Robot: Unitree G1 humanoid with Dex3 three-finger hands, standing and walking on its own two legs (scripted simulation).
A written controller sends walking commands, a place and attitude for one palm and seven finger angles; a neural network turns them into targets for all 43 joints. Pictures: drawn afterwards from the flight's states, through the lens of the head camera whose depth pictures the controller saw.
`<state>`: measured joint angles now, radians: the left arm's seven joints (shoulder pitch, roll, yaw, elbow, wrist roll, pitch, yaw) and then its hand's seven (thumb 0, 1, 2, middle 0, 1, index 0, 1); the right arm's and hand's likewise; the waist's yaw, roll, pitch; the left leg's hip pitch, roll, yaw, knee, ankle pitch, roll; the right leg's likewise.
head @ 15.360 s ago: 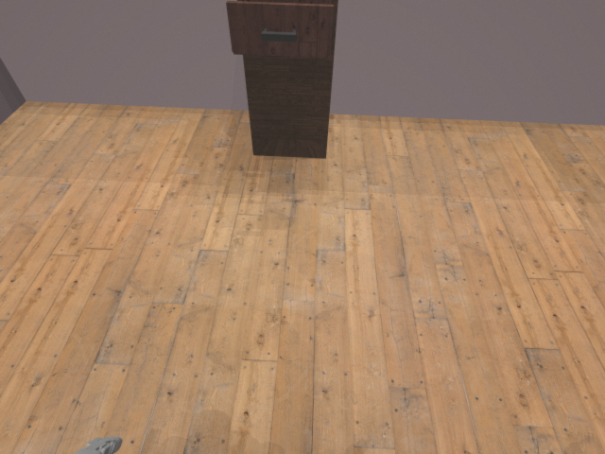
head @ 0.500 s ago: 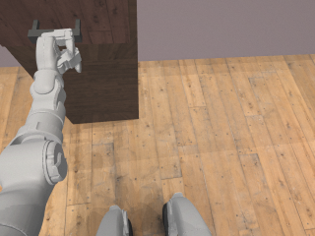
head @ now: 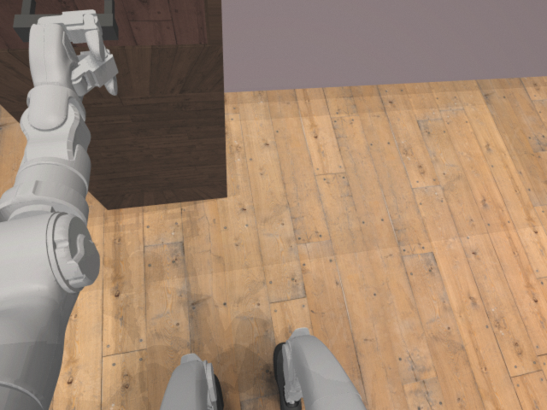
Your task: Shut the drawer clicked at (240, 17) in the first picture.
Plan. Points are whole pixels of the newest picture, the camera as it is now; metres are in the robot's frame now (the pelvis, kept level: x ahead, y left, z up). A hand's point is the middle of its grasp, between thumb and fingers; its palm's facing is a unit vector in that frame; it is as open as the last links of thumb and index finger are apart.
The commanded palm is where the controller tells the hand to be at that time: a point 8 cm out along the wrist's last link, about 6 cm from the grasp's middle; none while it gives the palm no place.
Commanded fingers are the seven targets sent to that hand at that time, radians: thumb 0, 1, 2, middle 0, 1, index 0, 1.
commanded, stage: push the drawer shut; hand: left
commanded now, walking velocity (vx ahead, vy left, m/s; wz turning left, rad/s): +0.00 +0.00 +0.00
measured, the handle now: (69, 15) +0.65 +0.18 +0.08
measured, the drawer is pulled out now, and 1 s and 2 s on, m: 0.00 0.00 0.00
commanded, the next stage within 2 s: pull the fist back off the drawer in 0.06 s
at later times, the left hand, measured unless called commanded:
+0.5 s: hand (105, 58) +0.57 +0.14 +0.08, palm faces +0.00 -1.00 -0.03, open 3.2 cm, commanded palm +0.55 +0.17 +0.08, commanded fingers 0.00 0.90 0.90 -1.40 -1.60 -1.40 -1.60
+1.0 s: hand (100, 85) +0.53 +0.14 +0.08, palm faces +0.00 -1.00 -0.03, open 3.3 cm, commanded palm +0.49 +0.18 +0.09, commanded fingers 0.00 0.90 0.90 -1.40 -1.60 -1.40 -1.60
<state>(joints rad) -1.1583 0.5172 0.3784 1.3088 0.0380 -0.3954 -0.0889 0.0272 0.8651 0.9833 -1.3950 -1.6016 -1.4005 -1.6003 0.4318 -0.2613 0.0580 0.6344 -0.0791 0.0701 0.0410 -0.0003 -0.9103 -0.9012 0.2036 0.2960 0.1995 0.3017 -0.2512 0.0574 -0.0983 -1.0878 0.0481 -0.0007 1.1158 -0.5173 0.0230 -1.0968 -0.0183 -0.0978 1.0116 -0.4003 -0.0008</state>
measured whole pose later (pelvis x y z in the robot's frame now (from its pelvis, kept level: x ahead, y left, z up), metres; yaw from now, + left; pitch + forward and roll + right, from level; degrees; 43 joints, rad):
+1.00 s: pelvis +0.02 +0.01 +0.02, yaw +0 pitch +24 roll -3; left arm -0.88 0.37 0.32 1.07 -0.05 -0.43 -0.10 0.02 0.90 0.90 -1.40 -1.60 -1.40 -1.60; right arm 0.37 -0.26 0.02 0.61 -0.05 0.08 0.05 0.00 -0.91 -0.90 0.20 0.30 0.20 0.30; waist -0.17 0.04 -0.12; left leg -0.93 0.04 0.02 1.03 -0.52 0.03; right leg -0.96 -0.02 -0.07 0.94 -0.41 0.01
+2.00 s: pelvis +0.03 +0.00 +0.09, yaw +1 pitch -4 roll -1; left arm 0.33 0.30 0.19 -0.28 -0.05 -0.05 0.08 0.02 0.89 0.90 -1.40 -1.60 -1.40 -1.60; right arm 0.18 -0.22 0.05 0.60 -0.01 -0.05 -0.06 0.01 -0.91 -0.90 0.20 0.30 0.20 0.30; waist 0.06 0.08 0.02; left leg -0.05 0.00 0.03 0.40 -0.29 0.02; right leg -0.10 -0.03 -0.07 0.38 -0.22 0.01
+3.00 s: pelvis -0.03 +0.01 +0.08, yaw +2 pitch +0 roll +0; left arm 0.61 0.38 0.36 -0.54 -0.02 -0.20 0.12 0.02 0.88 0.90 -1.40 -1.60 -1.41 -1.60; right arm 0.17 -0.22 0.00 0.54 0.00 -0.02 -0.09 0.01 -0.91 -0.90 0.20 0.30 0.20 0.30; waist 0.02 0.02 0.03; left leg -0.28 -0.03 0.05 0.52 -0.24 0.05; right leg -0.33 -0.07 -0.05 0.50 -0.17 0.03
